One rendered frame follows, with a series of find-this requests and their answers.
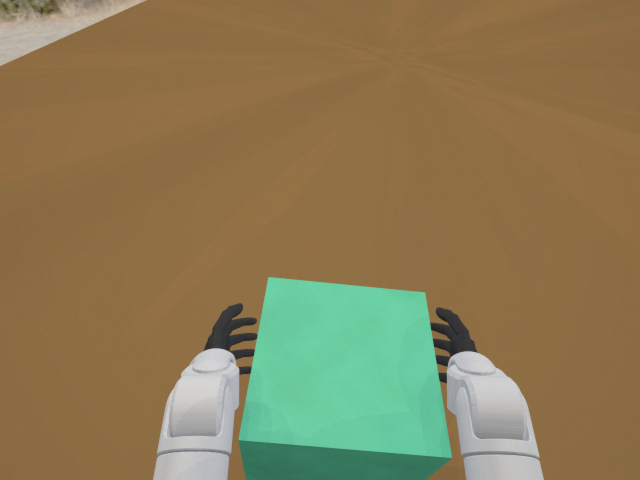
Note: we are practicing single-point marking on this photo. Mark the carton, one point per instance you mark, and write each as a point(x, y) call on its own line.
point(344, 385)

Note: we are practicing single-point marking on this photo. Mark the robot right forearm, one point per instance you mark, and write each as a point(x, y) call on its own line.
point(496, 435)

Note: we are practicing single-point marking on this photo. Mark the left robot hand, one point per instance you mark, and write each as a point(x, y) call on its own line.
point(222, 329)

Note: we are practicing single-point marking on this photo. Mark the robot left forearm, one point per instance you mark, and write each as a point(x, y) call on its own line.
point(197, 430)

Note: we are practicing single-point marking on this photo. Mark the right robot hand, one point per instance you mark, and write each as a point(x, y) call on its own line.
point(456, 332)

